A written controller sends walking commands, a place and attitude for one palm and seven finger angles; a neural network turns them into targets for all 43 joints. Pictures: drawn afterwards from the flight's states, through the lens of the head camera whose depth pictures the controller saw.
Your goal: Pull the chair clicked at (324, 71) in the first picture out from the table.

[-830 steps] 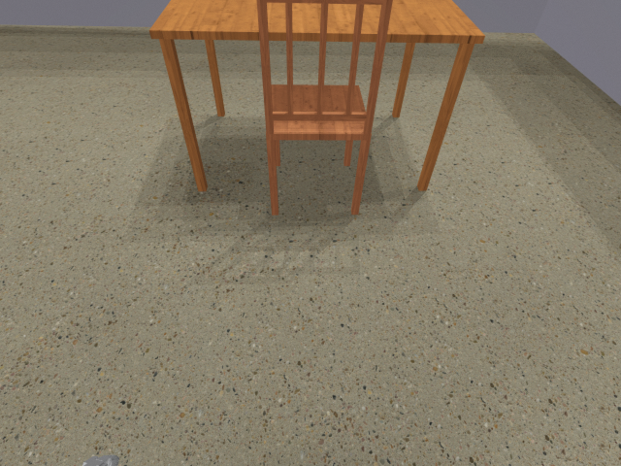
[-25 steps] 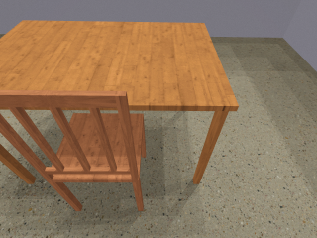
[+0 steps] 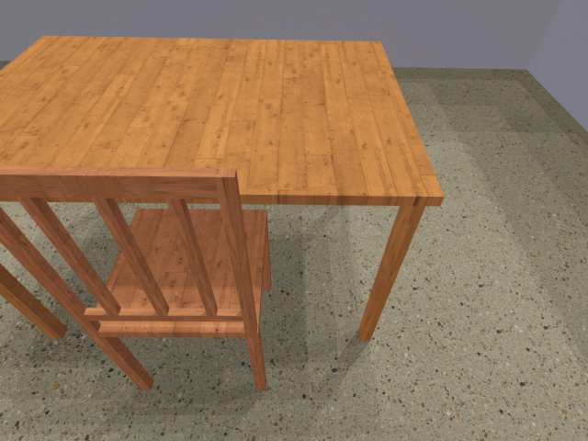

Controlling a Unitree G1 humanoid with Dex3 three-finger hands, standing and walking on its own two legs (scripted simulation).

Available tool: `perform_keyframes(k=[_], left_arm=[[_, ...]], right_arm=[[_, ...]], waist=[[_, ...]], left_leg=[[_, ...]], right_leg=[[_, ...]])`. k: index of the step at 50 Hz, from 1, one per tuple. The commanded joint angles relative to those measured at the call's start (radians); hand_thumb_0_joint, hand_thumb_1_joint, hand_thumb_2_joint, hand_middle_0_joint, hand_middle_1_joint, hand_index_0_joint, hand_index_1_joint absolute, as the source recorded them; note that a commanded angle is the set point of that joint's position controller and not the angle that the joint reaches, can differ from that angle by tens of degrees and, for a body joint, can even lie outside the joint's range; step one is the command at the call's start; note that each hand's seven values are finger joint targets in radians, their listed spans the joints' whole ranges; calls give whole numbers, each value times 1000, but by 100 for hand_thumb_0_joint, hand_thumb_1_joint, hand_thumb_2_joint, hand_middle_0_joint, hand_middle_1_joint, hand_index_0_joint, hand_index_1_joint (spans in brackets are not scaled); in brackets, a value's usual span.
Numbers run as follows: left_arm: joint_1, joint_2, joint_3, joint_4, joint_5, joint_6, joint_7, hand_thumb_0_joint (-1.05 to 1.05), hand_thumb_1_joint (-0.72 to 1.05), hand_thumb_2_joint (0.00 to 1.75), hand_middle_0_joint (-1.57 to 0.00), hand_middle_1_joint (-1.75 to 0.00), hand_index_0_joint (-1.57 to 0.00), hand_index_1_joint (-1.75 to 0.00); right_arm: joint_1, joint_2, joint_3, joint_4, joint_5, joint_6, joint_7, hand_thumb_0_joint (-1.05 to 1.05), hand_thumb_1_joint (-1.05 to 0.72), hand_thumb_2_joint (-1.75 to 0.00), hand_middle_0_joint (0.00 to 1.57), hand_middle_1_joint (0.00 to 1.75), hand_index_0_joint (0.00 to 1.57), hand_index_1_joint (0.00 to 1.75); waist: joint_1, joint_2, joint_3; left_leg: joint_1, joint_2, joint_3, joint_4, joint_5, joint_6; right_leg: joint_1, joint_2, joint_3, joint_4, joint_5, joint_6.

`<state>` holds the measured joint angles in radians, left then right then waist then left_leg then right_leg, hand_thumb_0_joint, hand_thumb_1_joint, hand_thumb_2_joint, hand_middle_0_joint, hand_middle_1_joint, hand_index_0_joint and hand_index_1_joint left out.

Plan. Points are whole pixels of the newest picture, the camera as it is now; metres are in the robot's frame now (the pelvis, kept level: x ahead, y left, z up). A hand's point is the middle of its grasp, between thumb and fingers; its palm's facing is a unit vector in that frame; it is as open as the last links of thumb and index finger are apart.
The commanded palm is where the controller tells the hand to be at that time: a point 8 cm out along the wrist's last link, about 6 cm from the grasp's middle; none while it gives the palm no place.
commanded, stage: look again from close up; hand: left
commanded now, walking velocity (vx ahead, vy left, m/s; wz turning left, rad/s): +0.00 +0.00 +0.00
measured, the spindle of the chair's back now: (138, 264) +0.42 +0.32 -0.08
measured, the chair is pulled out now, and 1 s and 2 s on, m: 0.00 0.00 0.00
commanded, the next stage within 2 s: raise the hand toward the chair's back in 0.84 s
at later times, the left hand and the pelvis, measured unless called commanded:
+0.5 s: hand out of the picture +0.06 +0.25 -0.16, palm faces -0.02 -0.94 -0.33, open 7.4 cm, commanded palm none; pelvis +0.00 +0.00 +0.00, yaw +0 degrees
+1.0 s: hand out of the picture +0.09 +0.25 -0.14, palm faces +0.15 -0.94 -0.31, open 7.4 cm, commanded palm +0.09 +0.29 -0.08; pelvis +0.00 +0.00 +0.00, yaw +1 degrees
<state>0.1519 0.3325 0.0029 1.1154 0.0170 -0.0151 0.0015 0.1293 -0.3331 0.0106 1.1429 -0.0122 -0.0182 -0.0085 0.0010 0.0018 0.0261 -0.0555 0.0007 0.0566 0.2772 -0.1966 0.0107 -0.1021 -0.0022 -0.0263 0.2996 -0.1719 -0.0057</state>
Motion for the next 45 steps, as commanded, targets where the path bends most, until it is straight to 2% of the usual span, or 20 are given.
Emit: perform_keyframes(k=[1,21,35,39,45], left_arm=[[-28,204,37,-60,-6,-22,16,0,90,90,-20,-30,-20,-30],[-36,206,38,-58,-4,-20,15,0,90,90,-20,-30,-20,-30],[-30,208,40,-57,-5,-22,15,0,90,90,-20,-30,-20,-30],[-36,208,40,-56,-5,-21,14,0,90,90,-20,-30,-20,-30],[-33,209,41,-56,-4,-22,14,0,90,90,-20,-30,-20,-30]], right_arm=[[-34,-202,-38,-62,5,-22,-11,0,-90,-90,20,30,20,30],[-36,-204,-38,-62,4,-21,-11,0,-90,-90,20,30,20,30],[-32,-204,-37,-61,5,-23,-12,0,-90,-90,20,30,20,30],[-37,-206,-38,-60,5,-21,-11,0,-90,-90,20,30,20,30],[-35,-206,-38,-61,5,-22,-11,0,-90,-90,20,30,20,30]], waist=[[-3,6,-52],[-2,0,-27],[-3,-5,-52],[-2,-2,-33],[-2,-6,-50]], left_leg=[[0,138,-118,-34,192,9],[-14,136,-124,-44,162,7],[2,138,-123,-37,200,7],[-9,137,-120,-44,165,5],[0,137,-122,-38,179,8]], right_leg=[[14,-132,117,-32,212,-18],[2,-129,115,-42,171,-16],[19,-130,113,-35,213,-18],[8,-130,114,-43,182,-16],[14,-130,115,-41,196,-18]])
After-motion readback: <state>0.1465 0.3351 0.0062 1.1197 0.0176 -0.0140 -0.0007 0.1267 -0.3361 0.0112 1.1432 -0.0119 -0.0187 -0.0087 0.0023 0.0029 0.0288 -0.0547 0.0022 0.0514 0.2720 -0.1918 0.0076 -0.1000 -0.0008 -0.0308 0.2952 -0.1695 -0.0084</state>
